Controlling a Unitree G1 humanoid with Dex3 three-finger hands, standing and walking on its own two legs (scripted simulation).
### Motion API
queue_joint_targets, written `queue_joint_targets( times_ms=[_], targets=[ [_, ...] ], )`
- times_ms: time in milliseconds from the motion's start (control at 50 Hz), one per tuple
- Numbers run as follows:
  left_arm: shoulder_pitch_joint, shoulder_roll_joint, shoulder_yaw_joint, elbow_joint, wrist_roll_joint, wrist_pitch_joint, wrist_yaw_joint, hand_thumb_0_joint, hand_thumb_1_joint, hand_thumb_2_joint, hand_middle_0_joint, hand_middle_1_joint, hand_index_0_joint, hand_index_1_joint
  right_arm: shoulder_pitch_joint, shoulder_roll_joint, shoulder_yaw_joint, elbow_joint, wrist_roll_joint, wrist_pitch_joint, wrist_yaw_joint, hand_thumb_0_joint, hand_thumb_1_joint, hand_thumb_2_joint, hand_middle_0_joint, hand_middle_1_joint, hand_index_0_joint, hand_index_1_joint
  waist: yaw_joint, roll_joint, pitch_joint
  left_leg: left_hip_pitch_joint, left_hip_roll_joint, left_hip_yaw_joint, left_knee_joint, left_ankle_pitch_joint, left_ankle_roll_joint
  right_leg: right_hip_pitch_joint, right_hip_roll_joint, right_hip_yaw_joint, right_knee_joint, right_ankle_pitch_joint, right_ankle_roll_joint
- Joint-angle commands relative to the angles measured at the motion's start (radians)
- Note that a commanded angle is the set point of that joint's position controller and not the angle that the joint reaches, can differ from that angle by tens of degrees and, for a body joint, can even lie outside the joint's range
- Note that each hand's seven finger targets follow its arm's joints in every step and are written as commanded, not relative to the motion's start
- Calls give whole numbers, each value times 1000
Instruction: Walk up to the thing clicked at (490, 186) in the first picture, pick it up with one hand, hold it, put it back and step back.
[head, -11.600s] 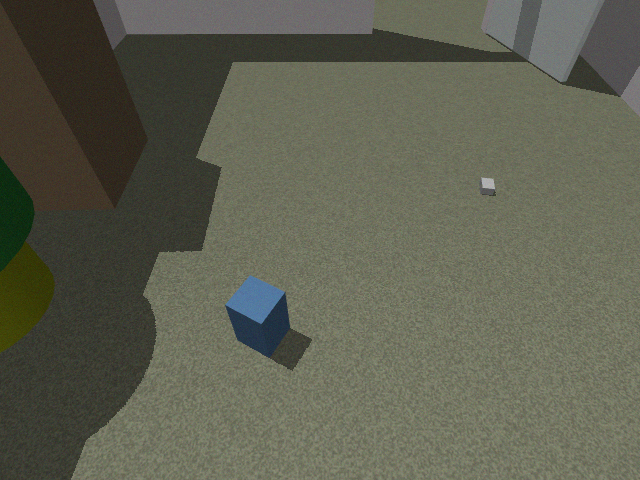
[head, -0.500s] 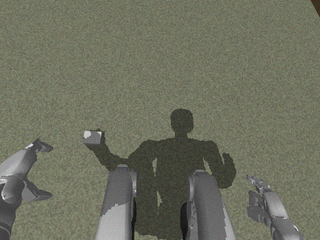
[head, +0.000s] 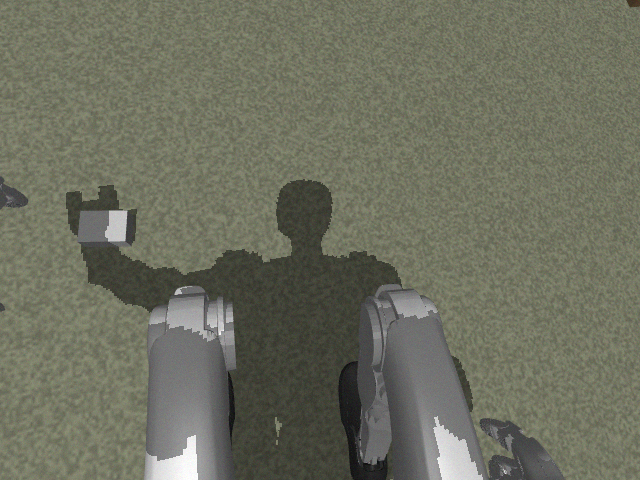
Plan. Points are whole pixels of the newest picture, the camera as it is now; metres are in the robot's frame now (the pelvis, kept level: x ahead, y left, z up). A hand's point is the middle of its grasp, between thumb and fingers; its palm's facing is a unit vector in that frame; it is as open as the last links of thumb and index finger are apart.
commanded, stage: rise first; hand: left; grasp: from above
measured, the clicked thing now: (106, 229) +0.46 +0.36 -0.34
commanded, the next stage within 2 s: none
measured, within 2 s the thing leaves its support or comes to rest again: neither
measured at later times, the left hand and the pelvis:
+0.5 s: hand (2, 247) +0.38 +0.41 -0.17, palm faces -0.46 -0.11 -0.88, open 13.5 cm; pelvis +0.01 +0.00 -0.04, yaw -2 degrees
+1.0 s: hand (21, 239) +0.40 +0.41 -0.20, palm faces -0.44 -0.10 -0.89, open 12.9 cm; pelvis +0.01 +0.00 -0.05, yaw -3 degrees
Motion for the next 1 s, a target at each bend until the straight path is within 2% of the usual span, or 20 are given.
queue_joint_targets(
  times_ms=[0, 100, 120, 140, 200, 240, 260, 300, 380, 400, 420, 480, 540, 580, 640, 660, 700, 740, 820, 980],
  targets=[
    [-238, 390, 70, -116, 25, -19, 89, 0, -430, 950, -130, -889, -125, -893, 111, -233, -65, -47, -20, -5, -6, 0, -871, -894, 200, 300, 200, 300, 32, 267, -644, 530, -13, 82, -245, 18, 46, 182, 16, -68, -227, 68, -58],
    [-272, 410, 56, -55, 83, -8, 130, 0, -456, 962, -104, -913, -100, -914, 92, -244, -59, -34, -30, 20, 2, 0, -875, -895, 200, 300, 200, 300, 25, 287, -615, 519, -14, 67, -222, 1, 44, 116, 16, -82, -185, 61, -58],
    [-294, 410, 47, -63, 86, -9, 136, 0, -431, 934, -116, -916, -119, -911, 86, -243, -57, -36, -32, 24, 4, 0, -881, -896, 200, 300, 200, 300, 18, 297, -610, 516, -13, 64, -223, -8, 41, 103, 16, -83, -178, 54, -60],
    [-292, 415, 45, -52, 102, -6, 142, 0, -439, 938, -121, -912, -120, -911, 85, -242, -51, -31, -35, 28, 5, 0, -881, -897, 200, 300, 200, 300, 24, 317, -606, 521, -14, 64, -216, 6, 42, 100, 17, -84, -169, 63, -60],
    [-304, 421, 37, -28, 127, -4, 158, 0, -448, 945, -112, -914, -110, -914, 82, -238, -45, -30, -42, 42, 9, 0, -878, -895, 200, 300, 200, 300, 12, 298, -620, 512, -17, 72, -180, 50, 44, 105, 22, -85, -161, 87, -61],
    [-307, 418, 29, -17, 139, -6, 168, 0, -420, 915, -139, -898, -140, -895, 82, -233, -42, -24, -49, 48, 11, 0, -885, -897, 200, 300, 200, 300, 9, 277, -626, 494, -22, 86, -152, 88, 50, 124, 27, -79, -170, 111, -58],
    [-323, 429, 31, -25, 138, -10, 173, 0, -413, 911, -147, -885, -147, -883, 81, -237, -42, -25, -51, 51, 12, 0, -888, -898, 200, 300, 200, 300, -6, 261, -629, 488, -19, 84, -137, 100, 52, 132, 28, -81, -166, 124, -56],
    [-322, 436, 30, -7, 152, -14, 183, 0, -416, 912, -148, -887, -147, -886, 72, -232, -34, -22, -57, 57, 14, 0, -886, -897, 200, 300, 200, 300, 2, 283, -621, 475, -19, 82, -129, 96, 52, 122, 29, -76, -151, 117, -60],
    [-330, 436, 26, 7, 172, -25, 200, 0, -408, 905, -174, -848, -165, -856, 69, -238, -27, -13, -69, 67, 18, 0, -889, -899, 200, 300, 200, 300, -10, 299, -622, 510, -12, 66, -109, 134, 51, 99, 32, -85, -124, 139, -58],
    [-335, 455, 33, 12, 175, -26, 206, 0, -388, 889, -187, -839, -180, -845, 58, -237, -28, -14, -65, 69, 17, 0, -887, -898, 200, 300, 200, 300, -5, 295, -624, 493, -14, 72, -103, 118, 51, 95, 34, -82, -126, 126, -59],
    [-344, 458, 35, 5, 178, -29, 213, 0, -370, 873, -203, -823, -198, -826, 58, -237, -28, -18, -68, 71, 17, 0, -892, -899, 200, 300, 200, 300, -14, 287, -619, 477, -12, 72, -94, 119, 51, 105, 35, -83, -125, 135, -57],
    [-323, 462, 37, 28, 196, -34, 227, 0, -340, 843, -225, -817, -223, -817, 58, -235, -24, -11, -73, 78, 19, 0, -893, -899, 200, 300, 200, 300, -5, 300, -622, 484, -11, 69, -89, 130, 51, 96, 39, -82, -110, 138, -62],
    [-333, 475, 41, 21, 208, -39, 245, 0, -321, 824, -235, -816, -237, -812, 54, -235, -22, -15, -77, 81, 19, 0, -894, -898, 200, 300, 200, 300, -10, 305, -635, 477, -10, 68, -77, 136, 49, 98, 44, -87, -101, 146, -61],
    [-323, 476, 46, 37, 215, -35, 257, 0, -328, 830, -235, -817, -236, -815, 49, -234, -20, -9, -77, 82, 19, 0, -895, -899, 200, 300, 200, 300, -1, 298, -622, 463, -11, 72, -73, 115, 51, 92, 46, -84, -103, 126, -61],
    [-351, 478, 48, 50, 209, -32, 273, 0, -337, 839, -220, -834, -222, -830, 41, -237, -18, -10, -80, 79, 17, 0, -892, -897, 200, 300, 200, 300, -19, 290, -605, 447, -8, 64, -66, 91, 50, 64, 44, -91, -91, 110, -61],
    [-345, 482, 43, 64, 218, -28, 276, 0, -331, 830, -231, -836, -234, -831, 39, -234, -14, -11, -79, 78, 15, 0, -896, -899, 200, 300, 200, 300, -16, 303, -587, 437, -9, 68, -65, 86, 50, 68, 44, -86, -98, 104, -61],
    [-345, 475, 35, 71, 223, -21, 280, 0, -314, 820, -240, -830, -245, -823, 49, -234, -10, -4, -81, 77, 14, 0, -896, -899, 200, 300, 200, 300, -21, 288, -605, 434, -10, 70, -54, 110, 52, 80, 46, -87, -96, 130, -58],
    [-355, 506, 56, 57, 218, -17, 289, 0, -301, 808, -247, -823, -254, -814, 56, -240, -10, -3, -87, 75, 14, 0, -896, -899, 200, 300, 200, 300, -19, 298, -621, 443, -11, 70, -45, 132, 54, 102, 44, -84, -90, 149, -55],
    [-353, 483, 35, 88, 214, -8, 284, 0, -318, 821, -226, -857, -237, -844, 49, -239, -3, 1, -90, 72, 16, 0, -897, -898, 200, 300, 200, 300, -28, 291, -598, 434, -10, 64, -46, 113, 53, 77, 47, -96, -81, 131, -55],
    [-359, 497, 38, 85, 214, -10, 284, 0, -322, 825, -234, -848, -241, -840, 50, -243, 4, -1, -90, 69, 16, 0, -896, -899, 200, 300, 200, 300, -29, 315, -594, 440, -9, 59, -51, 105, 48, 72, 48, -103, -74, 124, -59]
  ],
)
